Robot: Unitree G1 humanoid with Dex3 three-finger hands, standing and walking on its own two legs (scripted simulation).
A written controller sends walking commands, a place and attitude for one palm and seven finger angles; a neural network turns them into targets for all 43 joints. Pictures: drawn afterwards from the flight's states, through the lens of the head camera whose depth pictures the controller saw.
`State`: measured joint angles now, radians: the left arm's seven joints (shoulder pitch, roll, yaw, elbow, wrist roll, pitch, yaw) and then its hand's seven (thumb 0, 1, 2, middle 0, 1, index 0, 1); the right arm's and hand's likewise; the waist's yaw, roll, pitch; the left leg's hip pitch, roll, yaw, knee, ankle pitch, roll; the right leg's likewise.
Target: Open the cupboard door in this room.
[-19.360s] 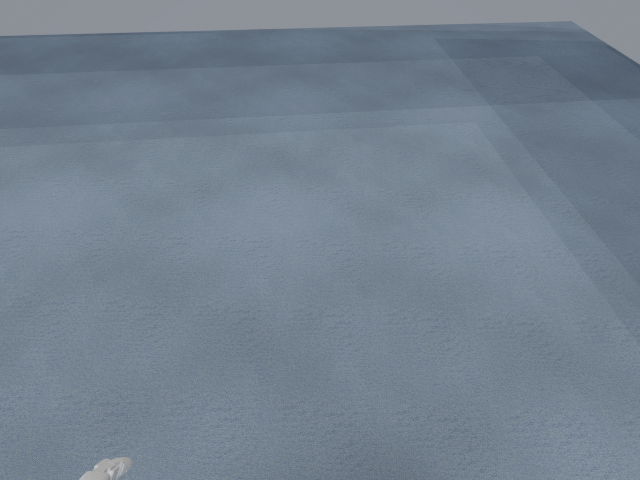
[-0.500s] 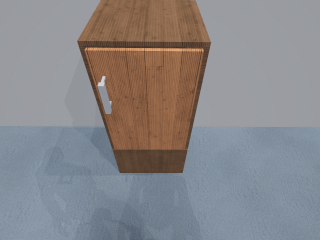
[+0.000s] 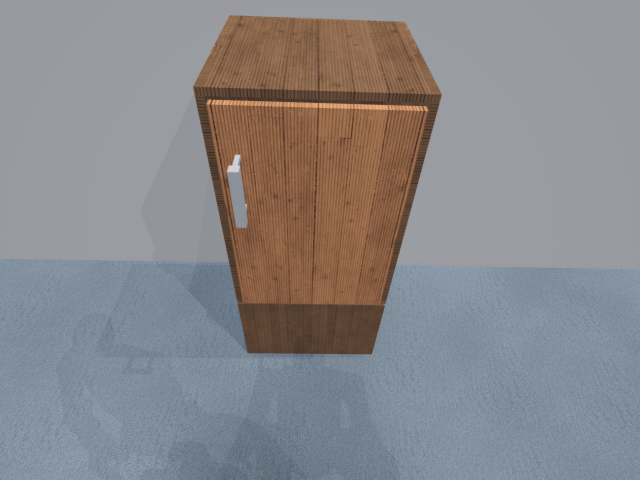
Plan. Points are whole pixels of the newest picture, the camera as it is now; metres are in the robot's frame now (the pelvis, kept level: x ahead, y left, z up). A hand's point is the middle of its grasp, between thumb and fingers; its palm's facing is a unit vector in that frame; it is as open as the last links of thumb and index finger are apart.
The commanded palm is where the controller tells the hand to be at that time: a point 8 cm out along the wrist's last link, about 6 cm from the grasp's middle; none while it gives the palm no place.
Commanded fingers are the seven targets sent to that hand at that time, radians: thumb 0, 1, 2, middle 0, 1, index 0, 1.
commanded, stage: shuffle to correct the standing spot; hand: left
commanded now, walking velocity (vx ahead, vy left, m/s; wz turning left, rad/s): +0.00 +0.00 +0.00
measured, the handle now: (239, 191) +0.63 +0.20 -0.01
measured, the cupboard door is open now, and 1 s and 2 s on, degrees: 0 0 0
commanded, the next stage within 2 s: come to a stop and stand still in 0.54 s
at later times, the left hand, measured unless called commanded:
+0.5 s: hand out of the picture -0.02 +0.12 -0.18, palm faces +0.12 -0.99 -0.12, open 7.4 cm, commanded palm none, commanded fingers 0.00 0.90 0.90 -0.20 -0.30 -0.20 -0.30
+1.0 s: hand (238, 459) +0.20 +0.13 -0.18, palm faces +0.02 -0.97 -0.24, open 7.3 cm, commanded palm none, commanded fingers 0.00 0.90 0.90 -0.20 -0.30 -0.20 -0.30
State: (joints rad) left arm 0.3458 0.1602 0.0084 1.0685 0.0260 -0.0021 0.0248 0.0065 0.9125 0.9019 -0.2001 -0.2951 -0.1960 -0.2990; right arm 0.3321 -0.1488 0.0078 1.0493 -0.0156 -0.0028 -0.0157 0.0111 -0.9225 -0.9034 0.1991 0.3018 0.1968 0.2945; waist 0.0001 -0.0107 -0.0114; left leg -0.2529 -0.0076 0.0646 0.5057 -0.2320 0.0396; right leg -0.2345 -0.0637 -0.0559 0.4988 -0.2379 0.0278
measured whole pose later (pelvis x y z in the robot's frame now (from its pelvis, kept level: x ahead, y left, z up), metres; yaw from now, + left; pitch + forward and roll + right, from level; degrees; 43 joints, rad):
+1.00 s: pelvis +0.12 -0.05 -0.01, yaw +1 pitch +0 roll +1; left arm 0.17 0.16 0.04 0.98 0.03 -0.02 0.03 0.02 0.93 0.90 -0.20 -0.29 -0.19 -0.30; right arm 0.32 -0.13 -0.03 1.08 0.00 0.02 -0.03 0.01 -0.91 -0.90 0.20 0.30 0.20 0.29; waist -0.03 0.01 0.09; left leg -0.33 0.02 0.07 0.90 -0.59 0.00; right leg -0.40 -0.09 -0.11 0.62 -0.21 -0.01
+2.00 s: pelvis +0.10 -0.05 +0.00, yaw -1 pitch +0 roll +1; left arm 0.32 0.14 -0.02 1.09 0.01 -0.04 0.04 0.02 0.93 0.90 -0.20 -0.30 -0.20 -0.30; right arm 0.30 -0.16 0.02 1.10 -0.01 -0.01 -0.02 0.02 -0.93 -0.90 0.20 0.30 0.20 0.29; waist -0.02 0.02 0.00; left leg -0.23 0.01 0.12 0.51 -0.29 0.02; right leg -0.15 0.01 -0.03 0.51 -0.37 -0.03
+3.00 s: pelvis +0.03 -0.06 -0.09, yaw +2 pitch +13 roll -1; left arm 0.37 0.19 0.19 0.17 -0.24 -0.52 -0.21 0.02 0.50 0.73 -0.24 -0.56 -0.23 -0.56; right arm 0.15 -0.27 -0.05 0.52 0.01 -0.20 -0.05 0.01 -0.91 -0.90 0.20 0.30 0.20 0.29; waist 0.04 -0.02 -0.13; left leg -0.94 0.04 0.01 1.17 -0.45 0.00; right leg -0.82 0.01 -0.13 1.17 -0.57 -0.07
